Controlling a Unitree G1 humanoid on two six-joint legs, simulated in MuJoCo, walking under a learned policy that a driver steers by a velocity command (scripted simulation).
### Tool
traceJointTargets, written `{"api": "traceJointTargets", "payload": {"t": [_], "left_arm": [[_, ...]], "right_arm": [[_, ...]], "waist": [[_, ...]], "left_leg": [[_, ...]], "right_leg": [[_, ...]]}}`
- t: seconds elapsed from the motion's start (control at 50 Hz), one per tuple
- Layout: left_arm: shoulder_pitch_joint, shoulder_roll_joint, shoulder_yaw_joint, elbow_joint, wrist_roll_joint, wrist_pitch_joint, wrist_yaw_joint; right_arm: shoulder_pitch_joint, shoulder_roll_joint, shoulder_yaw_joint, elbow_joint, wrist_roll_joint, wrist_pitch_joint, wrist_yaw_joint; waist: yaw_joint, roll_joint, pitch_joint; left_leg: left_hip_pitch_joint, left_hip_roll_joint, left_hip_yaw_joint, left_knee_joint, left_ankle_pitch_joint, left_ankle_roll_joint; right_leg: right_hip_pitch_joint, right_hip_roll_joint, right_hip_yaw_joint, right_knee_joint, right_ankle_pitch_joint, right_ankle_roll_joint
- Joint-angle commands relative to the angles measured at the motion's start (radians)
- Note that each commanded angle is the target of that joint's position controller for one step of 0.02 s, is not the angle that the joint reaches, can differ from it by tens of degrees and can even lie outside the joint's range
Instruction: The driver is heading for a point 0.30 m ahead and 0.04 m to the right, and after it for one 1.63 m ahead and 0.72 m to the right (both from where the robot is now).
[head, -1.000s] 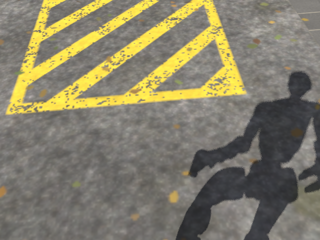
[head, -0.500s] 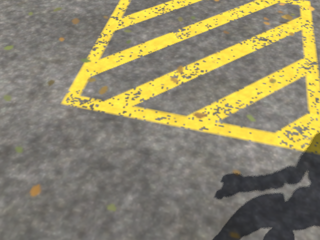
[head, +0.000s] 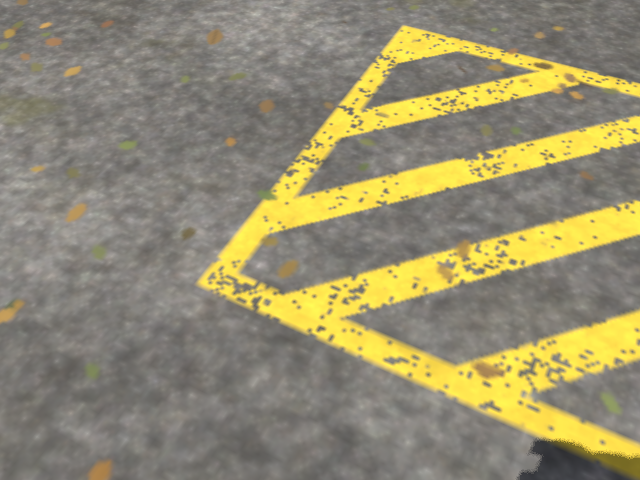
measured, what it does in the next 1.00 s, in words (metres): walks ahead, turning right: left foot, then right foot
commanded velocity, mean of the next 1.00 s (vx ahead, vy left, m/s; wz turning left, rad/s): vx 0.18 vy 0.00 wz -0.33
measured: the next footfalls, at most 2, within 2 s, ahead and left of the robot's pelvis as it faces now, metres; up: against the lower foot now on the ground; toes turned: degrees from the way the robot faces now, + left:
left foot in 0.30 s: +0.32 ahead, +0.15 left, +0.00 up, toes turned -3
right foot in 0.72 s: +0.25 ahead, -0.10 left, +0.00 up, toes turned -19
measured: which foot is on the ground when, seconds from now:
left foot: up 0.00-0.28, down 0.30-0.74, up 0.76-1.00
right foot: down 0.00-0.30, up 0.32-0.70, down 0.72-1.00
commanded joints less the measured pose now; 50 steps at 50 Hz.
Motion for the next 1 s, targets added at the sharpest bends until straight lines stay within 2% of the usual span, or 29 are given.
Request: {"api": "traceJointTargets", "payload": {"t": [0.02,0.06,0.12,0.2,0.24,0.28,0.3,0.32,0.34,0.36,0.38,0.4,0.42,0.44,0.5,0.56,0.6,0.66,0.7,0.72,0.74,0.76,0.78,0.8,0.82,0.84,0.88,0.92,1.0], "left_arm": [[0.014,0.119,0.026,-0.037,-0.010,-0.016,0.006],[0.030,0.152,0.034,-0.021,-0.017,-0.013,0.011],[0.052,0.177,0.038,-0.001,-0.022,-0.002,0.016],[0.130,0.185,0.036,0.048,-0.028,0.028,0.023],[0.125,0.193,0.039,0.052,-0.033,0.041,0.031],[0.080,0.191,0.039,0.037,-0.036,0.046,0.038],[0.077,0.159,0.028,0.016,-0.022,0.041,0.038],[0.148,0.075,0.001,-0.003,0.001,0.034,0.037],[0.269,0.085,-0.003,0.014,-0.020,0.040,0.040],[0.238,0.172,0.025,0.026,-0.039,0.056,0.042],[0.164,0.174,0.032,0.008,-0.044,0.074,0.049],[0.141,0.159,0.035,0.009,-0.036,0.098,0.058],[0.143,0.153,0.040,0.006,-0.029,0.125,0.068],[0.158,0.134,0.039,0.002,-0.026,0.144,0.074],[0.131,0.111,0.042,-0.030,-0.019,0.159,0.075],[0.048,0.098,0.034,-0.075,-0.014,0.157,0.057],[0.015,0.108,0.034,-0.097,-0.015,0.158,0.043],[-0.006,0.131,0.042,-0.122,-0.018,0.166,0.027],[0.024,0.133,0.050,-0.117,-0.014,0.165,0.019],[0.047,0.157,0.061,-0.110,-0.008,0.164,0.024],[0.067,0.246,0.086,-0.119,-0.008,0.161,0.039],[0.048,0.346,0.101,-0.152,0.007,0.152,0.046],[0.064,0.294,0.088,-0.154,0.027,0.128,0.038],[0.025,0.271,0.079,-0.153,0.025,0.108,0.037],[-0.035,0.247,0.076,-0.163,0.005,0.100,0.041],[-0.079,0.216,0.066,-0.172,-0.014,0.102,0.046],[-0.090,0.196,0.053,-0.184,-0.010,0.108,0.057],[-0.074,0.201,0.056,-0.189,-0.010,0.112,0.063],[-0.062,0.227,0.069,-0.195,-0.014,0.125,0.070]], "right_arm": [[-0.024,-0.055,-0.015,-0.080,-0.006,-0.018,0.006],[-0.090,-0.034,-0.003,-0.102,-0.014,-0.022,0.008],[-0.177,-0.016,0.009,-0.115,-0.011,-0.033,0.018],[-0.269,-0.024,0.005,-0.138,-0.015,-0.052,0.031],[-0.258,-0.050,-0.007,-0.137,-0.019,-0.060,0.037],[-0.142,-0.092,-0.029,-0.097,-0.034,-0.063,0.029],[-0.063,-0.150,-0.045,-0.085,-0.046,-0.063,0.017],[0.020,-0.214,-0.055,-0.091,-0.073,-0.048,0.001],[0.033,-0.185,-0.047,-0.096,-0.055,-0.022,0.003],[-0.004,-0.138,-0.037,-0.098,-0.036,-0.004,0.007],[-0.066,-0.103,-0.026,-0.097,-0.024,0.003,0.005],[-0.127,-0.076,-0.017,-0.090,-0.021,0.005,0.007],[-0.185,-0.066,-0.014,-0.087,-0.029,0.004,0.009],[-0.223,-0.082,-0.020,-0.081,-0.042,0.002,0.010],[-0.257,-0.085,-0.027,-0.059,-0.048,-0.008,-0.001],[-0.256,-0.110,-0.037,-0.035,-0.038,-0.001,-0.017],[-0.249,-0.134,-0.044,-0.021,-0.031,0.010,-0.019],[-0.235,-0.162,-0.054,0.000,-0.013,0.025,-0.013],[-0.240,-0.162,-0.056,0.015,0.006,0.035,-0.013],[-0.197,-0.134,-0.051,0.036,0.007,0.040,-0.012],[-0.155,-0.083,-0.039,0.045,-0.015,0.045,-0.008],[-0.225,-0.068,-0.030,-0.019,-0.044,0.045,-0.015],[-0.291,-0.109,-0.044,-0.023,-0.040,0.045,-0.021],[-0.270,-0.113,-0.050,-0.016,-0.018,0.048,-0.021],[-0.232,-0.112,-0.055,0.011,-0.015,0.051,-0.028],[-0.222,-0.126,-0.061,0.022,-0.024,0.052,-0.035],[-0.207,-0.114,-0.061,0.029,-0.027,0.047,-0.032],[-0.212,-0.093,-0.054,0.028,-0.016,0.042,-0.029],[-0.248,-0.076,-0.042,0.018,-0.014,0.037,-0.018]], "waist": [[0.000,-0.142,-0.027],[0.014,-0.122,-0.008],[0.043,-0.117,0.004],[0.063,-0.127,0.002],[0.036,-0.140,-0.021],[-0.041,-0.133,-0.084],[-0.073,-0.082,-0.166],[-0.076,0.128,-0.307],[-0.062,0.254,-0.472],[-0.067,0.150,-0.401],[-0.049,0.108,-0.276],[-0.024,0.078,-0.195],[0.006,0.089,-0.145],[0.028,0.114,-0.113],[0.038,0.108,-0.092],[0.015,0.080,-0.107],[0.004,0.075,-0.111],[0.001,0.076,-0.099],[0.029,0.058,-0.099],[0.030,0.015,-0.095],[0.008,-0.200,-0.078],[0.015,-0.410,-0.043],[0.066,-0.271,-0.095],[0.031,-0.229,-0.094],[-0.001,-0.170,-0.094],[-0.013,-0.164,-0.093],[-0.027,-0.168,-0.124],[-0.018,-0.161,-0.135],[0.007,-0.185,-0.124]], "left_leg": [[-0.190,0.084,-0.012,-0.088,0.051,-0.013],[-0.210,0.096,0.007,-0.209,0.115,-0.026],[-0.165,0.086,0.035,-0.400,0.271,-0.033],[-0.030,0.011,0.058,-0.570,0.386,-0.038],[0.034,-0.004,0.036,-0.632,0.388,-0.016],[0.239,-0.010,0.047,-0.722,0.490,0.023],[0.427,0.085,-0.012,-0.699,0.746,0.060],[0.750,0.353,-0.229,-0.598,1.138,0.178],[0.806,0.479,-0.392,-0.610,1.103,0.285],[0.694,0.419,-0.337,-0.668,0.882,0.267],[0.588,0.367,-0.254,-0.711,0.710,0.233],[0.458,0.328,-0.191,-0.762,0.587,0.215],[0.331,0.297,-0.132,-0.813,0.488,0.203],[0.220,0.276,-0.079,-0.860,0.437,0.204],[0.158,0.277,0.009,-0.906,0.376,0.221],[0.194,0.296,0.056,-0.905,0.368,0.223],[0.218,0.314,0.069,-0.898,0.356,0.221],[0.264,0.338,0.076,-0.858,0.335,0.197],[0.259,0.313,0.117,-0.774,0.289,0.140],[0.221,0.272,0.154,-0.690,0.216,0.083],[0.089,0.165,0.259,-0.451,0.048,-0.016],[-0.185,-0.002,0.239,-0.215,-0.286,-0.097],[-0.199,-0.002,0.074,-0.039,-0.315,-0.087],[-0.203,0.013,0.035,0.004,-0.231,-0.069],[-0.204,0.026,0.021,-0.007,-0.147,-0.065],[-0.206,0.030,0.016,-0.025,-0.091,-0.069],[-0.139,0.006,0.022,-0.013,-0.027,-0.085],[-0.131,-0.006,0.018,-0.110,0.006,-0.096],[-0.059,-0.024,0.001,-0.316,0.013,-0.110]], "right_leg": [[0.167,-0.266,0.301,-0.244,0.083,-0.184],[0.165,-0.272,0.259,-0.274,0.131,-0.197],[0.159,-0.245,0.172,-0.288,0.171,-0.176],[0.163,-0.224,0.138,-0.190,0.437,-0.138],[0.192,-0.232,0.170,-0.118,0.456,-0.107],[0.157,-0.189,0.169,0.016,0.486,-0.057],[0.066,-0.126,0.140,0.168,0.343,-0.013],[-0.215,-0.021,0.080,0.492,-0.178,0.056],[-0.294,-0.001,0.118,0.708,-0.576,0.080],[-0.333,-0.042,0.140,0.798,-0.524,0.095],[-0.392,-0.071,0.100,0.815,-0.466,0.103],[-0.381,-0.100,0.087,0.790,-0.411,0.117],[-0.321,-0.120,0.084,0.764,-0.362,0.128],[-0.250,-0.114,0.058,0.762,-0.310,0.138],[-0.203,-0.127,0.040,0.666,-0.214,0.132],[-0.165,-0.147,0.032,0.510,-0.137,0.108],[-0.133,-0.143,0.014,0.441,-0.128,0.093],[-0.094,-0.130,-0.014,0.331,-0.152,0.061],[0.000,-0.095,-0.052,0.162,-0.066,0.022],[0.070,-0.077,-0.030,0.078,0.007,-0.009],[0.158,-0.220,0.194,-0.055,0.274,-0.076],[0.193,-0.430,0.531,-0.109,0.396,-0.275],[0.164,-0.419,0.520,-0.121,0.360,-0.322],[0.152,-0.373,0.430,-0.115,0.326,-0.275],[0.152,-0.319,0.368,-0.101,0.270,-0.216],[0.150,-0.300,0.341,-0.093,0.275,-0.184],[0.124,-0.266,0.308,-0.079,0.363,-0.180],[0.159,-0.252,0.308,-0.071,0.361,-0.182],[0.150,-0.242,0.365,-0.059,0.252,-0.189]]}}
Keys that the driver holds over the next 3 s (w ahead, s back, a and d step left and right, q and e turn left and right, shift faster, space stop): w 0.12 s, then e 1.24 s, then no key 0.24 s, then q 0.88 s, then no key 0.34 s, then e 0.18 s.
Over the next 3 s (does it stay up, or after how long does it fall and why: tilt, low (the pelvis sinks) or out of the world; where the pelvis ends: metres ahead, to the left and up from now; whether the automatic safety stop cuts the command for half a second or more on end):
stays up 0.23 0.01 0.00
